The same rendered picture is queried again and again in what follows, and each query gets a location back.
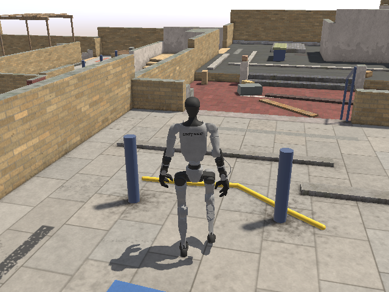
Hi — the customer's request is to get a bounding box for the left robot forearm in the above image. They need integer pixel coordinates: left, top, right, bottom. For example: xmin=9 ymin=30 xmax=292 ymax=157
xmin=160 ymin=148 xmax=171 ymax=175

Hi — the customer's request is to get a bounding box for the robot right hand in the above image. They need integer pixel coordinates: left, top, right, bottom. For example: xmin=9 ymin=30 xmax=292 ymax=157
xmin=215 ymin=179 xmax=229 ymax=197

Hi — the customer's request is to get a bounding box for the robot left foot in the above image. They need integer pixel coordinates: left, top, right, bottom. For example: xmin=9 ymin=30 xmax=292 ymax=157
xmin=179 ymin=241 xmax=188 ymax=257

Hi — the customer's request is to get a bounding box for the robot left hand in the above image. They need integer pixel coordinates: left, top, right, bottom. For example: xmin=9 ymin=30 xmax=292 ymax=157
xmin=159 ymin=174 xmax=173 ymax=188

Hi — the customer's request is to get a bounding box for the right robot forearm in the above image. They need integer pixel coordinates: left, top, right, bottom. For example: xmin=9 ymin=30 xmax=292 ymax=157
xmin=215 ymin=149 xmax=228 ymax=181

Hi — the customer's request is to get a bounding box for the robot left upper arm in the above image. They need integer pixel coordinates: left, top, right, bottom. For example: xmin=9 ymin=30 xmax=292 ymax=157
xmin=165 ymin=123 xmax=180 ymax=157

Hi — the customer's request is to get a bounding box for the robot right thigh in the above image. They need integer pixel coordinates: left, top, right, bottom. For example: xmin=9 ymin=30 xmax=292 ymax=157
xmin=203 ymin=169 xmax=215 ymax=204

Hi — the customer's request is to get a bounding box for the robot right upper arm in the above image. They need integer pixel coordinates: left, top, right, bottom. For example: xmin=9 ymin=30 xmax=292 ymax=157
xmin=205 ymin=123 xmax=221 ymax=158

